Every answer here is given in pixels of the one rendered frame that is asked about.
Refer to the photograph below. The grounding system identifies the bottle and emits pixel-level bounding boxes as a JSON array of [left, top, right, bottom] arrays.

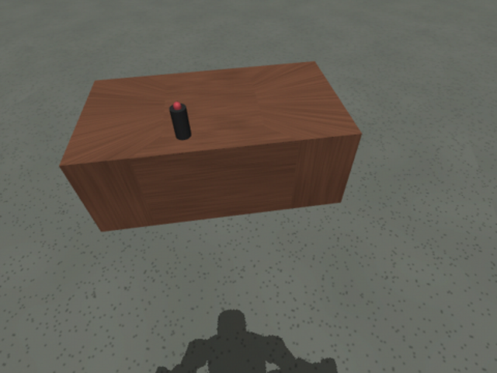
[[169, 102, 191, 140]]

